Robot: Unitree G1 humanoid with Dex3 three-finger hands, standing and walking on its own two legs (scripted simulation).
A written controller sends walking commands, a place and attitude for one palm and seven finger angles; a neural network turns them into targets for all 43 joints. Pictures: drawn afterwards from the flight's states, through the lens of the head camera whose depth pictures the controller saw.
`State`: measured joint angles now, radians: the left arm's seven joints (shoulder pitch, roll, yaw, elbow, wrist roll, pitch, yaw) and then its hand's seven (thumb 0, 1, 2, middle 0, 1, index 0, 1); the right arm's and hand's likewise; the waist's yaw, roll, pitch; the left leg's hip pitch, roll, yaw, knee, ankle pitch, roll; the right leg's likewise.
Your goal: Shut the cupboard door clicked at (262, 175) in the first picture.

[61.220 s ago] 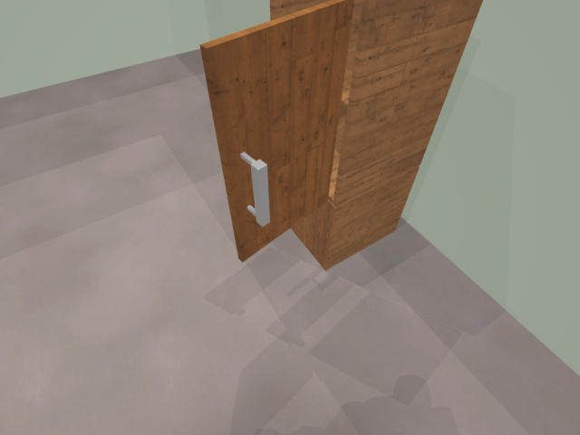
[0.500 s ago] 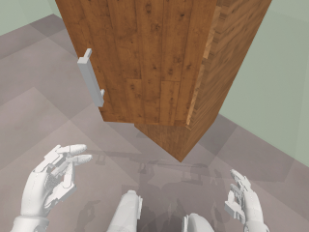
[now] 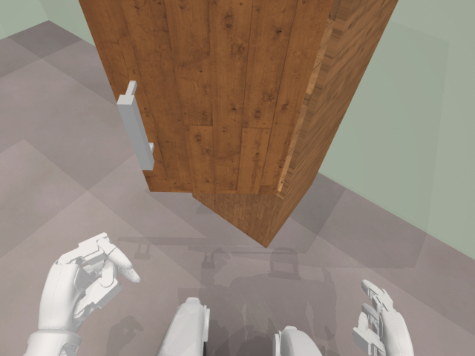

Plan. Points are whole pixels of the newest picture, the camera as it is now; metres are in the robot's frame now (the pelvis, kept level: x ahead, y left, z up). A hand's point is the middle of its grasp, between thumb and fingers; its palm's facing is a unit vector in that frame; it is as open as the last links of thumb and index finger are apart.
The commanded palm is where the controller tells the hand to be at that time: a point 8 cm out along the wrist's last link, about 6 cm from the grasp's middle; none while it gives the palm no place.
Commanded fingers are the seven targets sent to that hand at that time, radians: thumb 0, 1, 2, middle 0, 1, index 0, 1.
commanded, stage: raise the hand and make a fist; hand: left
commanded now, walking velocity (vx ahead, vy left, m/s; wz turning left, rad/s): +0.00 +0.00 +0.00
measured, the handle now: (140, 128) +0.50 +0.24 +0.06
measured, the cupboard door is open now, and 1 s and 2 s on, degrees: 37 37 37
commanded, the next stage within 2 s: bring the fist close to the handle in 0.84 s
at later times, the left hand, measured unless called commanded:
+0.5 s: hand (119, 273) +0.22 +0.19 +0.06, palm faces +0.06 -1.00 -0.05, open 3.1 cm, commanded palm +0.20 +0.24 +0.06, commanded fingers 0.00 0.90 0.90 -1.30 -1.50 -1.30 -1.50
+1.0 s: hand (131, 266) +0.23 +0.18 +0.06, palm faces +0.07 -1.00 -0.06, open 3.1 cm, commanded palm +0.22 +0.23 +0.06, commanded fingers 0.00 0.90 0.90 -1.30 -1.50 -1.30 -1.50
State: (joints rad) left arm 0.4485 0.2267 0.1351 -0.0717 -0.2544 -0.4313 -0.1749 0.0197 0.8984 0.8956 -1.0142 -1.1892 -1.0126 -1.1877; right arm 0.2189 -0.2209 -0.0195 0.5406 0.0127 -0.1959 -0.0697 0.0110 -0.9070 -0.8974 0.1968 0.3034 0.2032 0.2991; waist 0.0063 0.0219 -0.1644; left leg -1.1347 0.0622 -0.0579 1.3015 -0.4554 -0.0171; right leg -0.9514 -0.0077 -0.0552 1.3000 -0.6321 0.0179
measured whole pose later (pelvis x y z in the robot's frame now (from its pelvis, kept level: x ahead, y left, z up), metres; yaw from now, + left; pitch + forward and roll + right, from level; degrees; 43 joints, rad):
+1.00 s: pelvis +0.01 -0.01 +0.00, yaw +0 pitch +16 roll -3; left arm 0.39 0.22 0.13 -0.03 -0.25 -0.41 -0.17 0.02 0.90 0.90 -1.30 -1.50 -1.30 -1.50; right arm 0.23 -0.22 0.01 0.51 0.01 -0.15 -0.06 0.01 -0.91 -0.90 0.20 0.30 0.20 0.30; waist 0.01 0.04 -0.18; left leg -1.11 0.07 -0.06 1.29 -0.47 -0.04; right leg -0.93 0.00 -0.06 1.30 -0.65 0.00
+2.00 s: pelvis +0.01 +0.00 +0.01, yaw -1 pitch +19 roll -3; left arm -0.34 0.30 0.28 0.65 -0.20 -0.43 -0.18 0.02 0.90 0.90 -1.30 -1.50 -1.30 -1.50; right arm 0.27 -0.25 0.01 0.62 0.00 -0.07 -0.04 0.01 -0.91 -0.90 0.20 0.30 0.21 0.30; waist -0.05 0.03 -0.17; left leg -1.13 0.07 -0.03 1.23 -0.44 -0.02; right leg -0.97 0.00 -0.03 1.24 -0.60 0.02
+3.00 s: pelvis +0.01 -0.01 +0.00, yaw -2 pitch +22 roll -3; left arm -0.66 0.44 0.34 0.98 -0.18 -0.44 -0.36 0.02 0.90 0.90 -1.32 -1.50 -1.30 -1.50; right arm 0.31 -0.27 0.00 0.67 0.01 -0.02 -0.04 0.00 -0.91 -0.90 0.20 0.30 0.20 0.30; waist -0.08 0.04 -0.15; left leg -1.22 0.08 -0.04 1.28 -0.45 -0.03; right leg -1.06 0.01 -0.03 1.30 -0.62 0.01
